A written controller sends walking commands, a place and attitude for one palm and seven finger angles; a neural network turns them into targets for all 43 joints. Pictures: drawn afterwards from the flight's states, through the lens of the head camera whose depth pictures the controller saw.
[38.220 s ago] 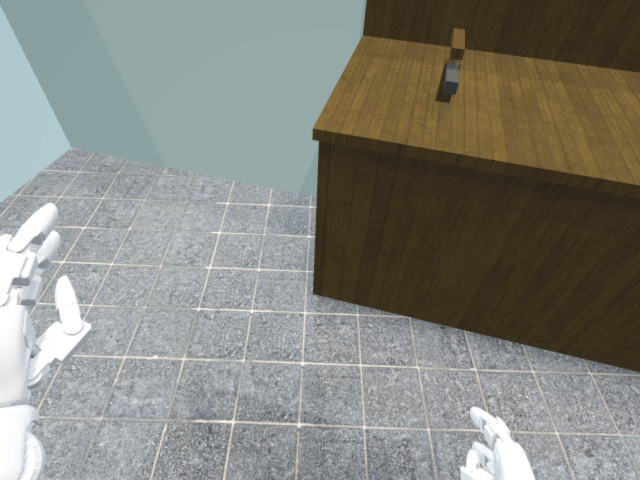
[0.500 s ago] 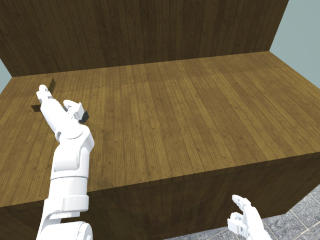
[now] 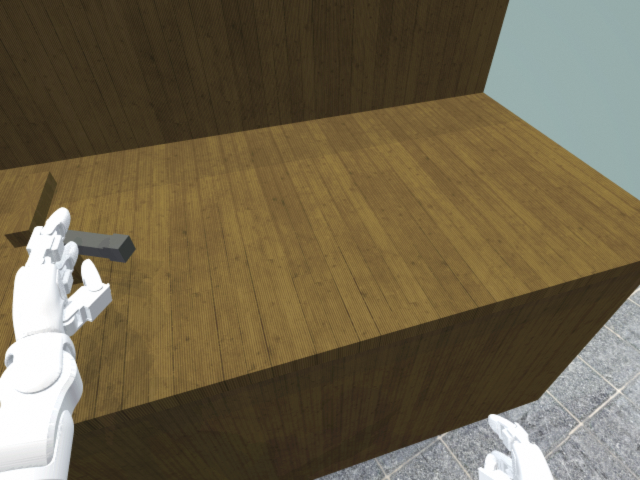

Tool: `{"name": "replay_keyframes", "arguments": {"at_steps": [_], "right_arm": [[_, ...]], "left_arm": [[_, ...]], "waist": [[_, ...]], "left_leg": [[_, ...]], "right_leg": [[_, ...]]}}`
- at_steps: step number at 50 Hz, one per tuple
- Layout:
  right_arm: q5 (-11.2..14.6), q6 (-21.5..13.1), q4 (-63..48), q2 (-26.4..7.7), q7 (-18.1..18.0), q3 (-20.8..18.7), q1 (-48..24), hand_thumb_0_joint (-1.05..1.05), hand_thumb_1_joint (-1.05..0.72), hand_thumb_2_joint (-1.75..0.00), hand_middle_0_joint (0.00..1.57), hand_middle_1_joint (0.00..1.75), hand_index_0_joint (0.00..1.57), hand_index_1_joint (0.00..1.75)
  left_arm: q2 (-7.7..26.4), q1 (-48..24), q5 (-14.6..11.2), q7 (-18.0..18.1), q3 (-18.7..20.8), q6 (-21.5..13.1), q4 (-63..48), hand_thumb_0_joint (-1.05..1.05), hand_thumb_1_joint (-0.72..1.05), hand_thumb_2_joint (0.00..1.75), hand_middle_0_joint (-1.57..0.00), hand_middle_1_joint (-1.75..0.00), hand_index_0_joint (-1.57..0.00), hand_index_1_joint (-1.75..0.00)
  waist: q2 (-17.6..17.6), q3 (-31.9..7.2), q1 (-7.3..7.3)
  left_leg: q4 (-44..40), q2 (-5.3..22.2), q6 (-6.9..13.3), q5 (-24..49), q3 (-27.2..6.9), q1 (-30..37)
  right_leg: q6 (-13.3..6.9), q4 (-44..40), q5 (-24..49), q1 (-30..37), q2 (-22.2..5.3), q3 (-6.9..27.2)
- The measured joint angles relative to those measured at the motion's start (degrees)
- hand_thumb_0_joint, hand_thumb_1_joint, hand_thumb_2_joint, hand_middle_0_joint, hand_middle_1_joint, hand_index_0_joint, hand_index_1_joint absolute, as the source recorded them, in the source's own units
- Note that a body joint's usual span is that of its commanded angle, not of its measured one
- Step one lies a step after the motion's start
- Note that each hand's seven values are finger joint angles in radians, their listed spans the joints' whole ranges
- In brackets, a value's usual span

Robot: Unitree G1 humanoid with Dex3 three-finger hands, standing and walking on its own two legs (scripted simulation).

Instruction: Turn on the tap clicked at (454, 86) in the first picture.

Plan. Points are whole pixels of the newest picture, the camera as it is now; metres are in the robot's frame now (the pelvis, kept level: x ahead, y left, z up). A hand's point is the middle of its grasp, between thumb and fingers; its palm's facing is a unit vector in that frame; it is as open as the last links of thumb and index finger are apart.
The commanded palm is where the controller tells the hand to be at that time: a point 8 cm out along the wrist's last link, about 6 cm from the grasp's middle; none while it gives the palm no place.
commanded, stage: draw the hand back beside the body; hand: left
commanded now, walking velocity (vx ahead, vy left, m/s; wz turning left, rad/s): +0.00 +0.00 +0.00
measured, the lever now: (119, 248) +0.38 +0.33 +0.09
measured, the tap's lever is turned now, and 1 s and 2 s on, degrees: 62 62 62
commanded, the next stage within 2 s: step back with the hand held close in 1.12 s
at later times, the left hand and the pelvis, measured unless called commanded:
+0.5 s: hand (79, 332) +0.21 +0.26 +0.16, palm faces +0.42 -0.86 -0.29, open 7.6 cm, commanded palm +0.17 +0.29 +0.17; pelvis -0.02 +0.01 +0.00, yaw +1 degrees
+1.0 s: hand (58, 366) +0.17 +0.26 +0.15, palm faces +0.44 -0.84 -0.33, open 7.4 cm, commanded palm +0.13 +0.30 +0.16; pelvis -0.01 +0.02 +0.00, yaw +2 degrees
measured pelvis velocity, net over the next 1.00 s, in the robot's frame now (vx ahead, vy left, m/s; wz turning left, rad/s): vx -0.01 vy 0.02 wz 0.03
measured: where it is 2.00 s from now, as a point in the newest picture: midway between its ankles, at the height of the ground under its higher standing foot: outside the picture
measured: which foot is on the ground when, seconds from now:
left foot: down 0.00-1.00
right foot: down 0.00-1.00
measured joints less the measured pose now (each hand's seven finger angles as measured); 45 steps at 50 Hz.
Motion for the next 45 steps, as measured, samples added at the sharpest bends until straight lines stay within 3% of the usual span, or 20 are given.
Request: {"name": "replay_keyframes", "arguments": {"at_steps": [6,12,18,29,45], "right_arm": [[-0.4,-3.4,1.8,-1.3,-0.2,-0.2,1.3,0.02,-0.9,-0.9,0.19,0.3,0.2,0.3],[-0.4,-3.2,1.3,1.5,0.1,1.2,-2.1,0.02,-0.9,-0.9,0.2,0.3,0.2,0.3],[-0.7,-2.5,-1.4,3.4,0.9,1.9,-2.1,0.02,-0.9,-0.9,0.2,0.3,0.2,0.3],[-1.2,-3.0,0.2,1.0,0.7,0.8,-0.1,0.02,-0.9,-0.9,0.2,0.3,0.2,0.3],[-1.8,-4.2,-1.6,2.0,1.1,0.7,-0.8,0.02,-0.9,-0.9,0.2,0.3,0.2,0.3]], "left_arm": [[-1.5,-0.2,1.7,1.4,-3.0,-8.0,-3.3,0.02,0.89,0.9,-0.17,-0.19,-0.17,-0.19],[-1.5,-1.9,2.0,0.2,-4.9,-12.9,-1.5,0.02,0.89,0.9,-0.17,-0.21,-0.17,-0.21],[-1.2,4.3,1.7,-1.9,-3.9,-13.6,-3.0,0.01,0.89,0.9,-0.19,-0.23,-0.19,-0.23],[-2.1,11.8,2.2,-1.2,-3.3,-14.5,-11.0,0.02,0.89,0.9,-0.2,-0.26,-0.2,-0.26],[-1.6,21.9,2.7,-1.7,-3.3,-14.9,-19.1,0.02,0.89,0.9,-0.21,-0.3,-0.21,-0.29]], "waist": [[0.7,2.2,2.77],[0.2,2.3,1.26],[0.3,1.7,-0.33],[0.9,2.0,2.16],[0.3,1.3,1.84]], "left_leg": [[-0.5,-0.8,0.4,1.3,-1.5,0.7],[-1.4,-1.1,0.6,2.6,-1.0,0.6],[-2.0,-0.8,0.6,2.8,0.1,0.8],[-1.1,-1.3,1.0,2.3,-0.9,1.2],[0.1,-1.2,1.1,1.1,-0.7,0.8]], "right_leg": [[0.4,-1.5,1.3,1.8,-0.9,-1.4],[0.5,-1.9,2.4,1.3,-1.2,-1.0],[0.5,-2.8,3.3,1.2,-0.8,0.2],[1.0,-3.1,3.0,2.6,-1.3,-0.8],[1.1,-2.2,2.0,2.3,-1.2,-0.7]]}}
